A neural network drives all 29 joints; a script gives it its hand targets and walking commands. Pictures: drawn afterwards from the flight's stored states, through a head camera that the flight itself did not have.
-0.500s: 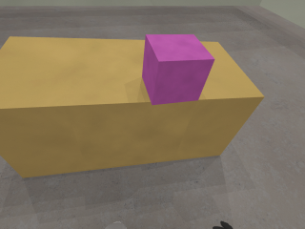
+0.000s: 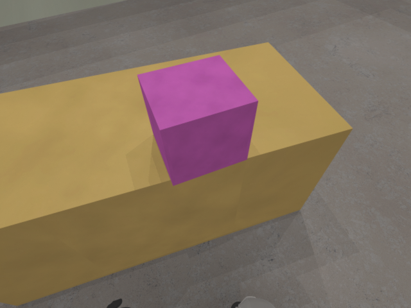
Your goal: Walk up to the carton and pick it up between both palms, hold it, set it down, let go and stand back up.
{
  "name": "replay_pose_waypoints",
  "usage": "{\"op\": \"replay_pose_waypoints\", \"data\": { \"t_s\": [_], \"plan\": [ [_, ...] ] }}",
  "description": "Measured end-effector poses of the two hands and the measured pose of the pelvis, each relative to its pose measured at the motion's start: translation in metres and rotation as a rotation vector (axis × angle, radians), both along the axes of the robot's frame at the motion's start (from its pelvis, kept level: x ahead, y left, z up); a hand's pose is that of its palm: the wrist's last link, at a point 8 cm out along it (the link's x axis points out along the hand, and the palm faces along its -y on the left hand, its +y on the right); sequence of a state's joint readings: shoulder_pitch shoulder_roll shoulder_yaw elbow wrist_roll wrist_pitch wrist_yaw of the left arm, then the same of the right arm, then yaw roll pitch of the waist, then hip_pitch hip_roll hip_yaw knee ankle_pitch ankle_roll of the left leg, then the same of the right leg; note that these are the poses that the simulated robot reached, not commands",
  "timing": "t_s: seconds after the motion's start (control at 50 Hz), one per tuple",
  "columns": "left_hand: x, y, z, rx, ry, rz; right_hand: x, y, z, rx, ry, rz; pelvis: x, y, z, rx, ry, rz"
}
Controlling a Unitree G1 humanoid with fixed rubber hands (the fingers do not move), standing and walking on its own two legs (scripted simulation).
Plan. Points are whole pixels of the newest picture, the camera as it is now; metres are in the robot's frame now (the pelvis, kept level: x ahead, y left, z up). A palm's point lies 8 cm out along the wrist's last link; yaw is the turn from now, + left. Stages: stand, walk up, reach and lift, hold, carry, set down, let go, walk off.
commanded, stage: walk up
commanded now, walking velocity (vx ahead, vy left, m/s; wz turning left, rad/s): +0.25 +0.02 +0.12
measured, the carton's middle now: (196, 120) +0.59 -0.01 -0.02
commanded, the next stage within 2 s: none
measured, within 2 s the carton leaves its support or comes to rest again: neither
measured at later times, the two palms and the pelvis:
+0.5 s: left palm out of the picture +0.07 +0.19 -0.15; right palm (320, 302) +0.14 -0.23 -0.12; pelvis +0.06 -0.02 +0.01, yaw +2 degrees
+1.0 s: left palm out of the picture +0.01 +0.20 -0.12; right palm out of the picture +0.08 -0.26 -0.17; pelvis +0.02 -0.03 +0.00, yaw +3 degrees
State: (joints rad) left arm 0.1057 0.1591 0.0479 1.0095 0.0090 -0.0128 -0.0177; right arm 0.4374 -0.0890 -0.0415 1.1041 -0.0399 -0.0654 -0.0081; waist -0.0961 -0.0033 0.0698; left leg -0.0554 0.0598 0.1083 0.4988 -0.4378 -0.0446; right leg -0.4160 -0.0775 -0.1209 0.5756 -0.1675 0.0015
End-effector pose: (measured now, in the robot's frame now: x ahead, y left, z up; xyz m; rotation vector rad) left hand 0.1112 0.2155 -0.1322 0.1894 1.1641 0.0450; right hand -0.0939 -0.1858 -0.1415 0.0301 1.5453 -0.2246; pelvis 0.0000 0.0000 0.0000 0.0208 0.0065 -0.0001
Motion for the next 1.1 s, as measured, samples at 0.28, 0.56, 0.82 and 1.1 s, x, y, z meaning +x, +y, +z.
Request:
{"op": "replay_pose_waypoints", "data": {
  "t_s": [0.28,0.56,0.82,1.1],
  "plan": [
    [-0.043,-0.017,0.029,0.077,0.117,0.192,0.223,-0.078,0.004,-0.073,-0.293,0.183,0.058,-0.027,0.019,-0.008,-0.038,0.017],
    [-0.043,-0.02,-0.015,-0.055,0.192,0.16,0.22,-0.044,0.024,-0.122,-0.253,0.215,0.064,-0.013,0.013,-0.022,-0.044,0.025],
    [-0.057,0.014,-0.002,0.095,0.208,0.161,0.188,-0.044,-0.003,-0.077,-0.218,0.181,0.041,-0.007,0.005,0.003,-0.043,0.035],
    [-0.122,-0.053,0.015,0.044,0.263,0.23,0.167,-0.072,-0.01,-0.012,-0.202,0.207,0.024,-0.042,0.013,0.002,-0.019,0.051]
  ]
}}
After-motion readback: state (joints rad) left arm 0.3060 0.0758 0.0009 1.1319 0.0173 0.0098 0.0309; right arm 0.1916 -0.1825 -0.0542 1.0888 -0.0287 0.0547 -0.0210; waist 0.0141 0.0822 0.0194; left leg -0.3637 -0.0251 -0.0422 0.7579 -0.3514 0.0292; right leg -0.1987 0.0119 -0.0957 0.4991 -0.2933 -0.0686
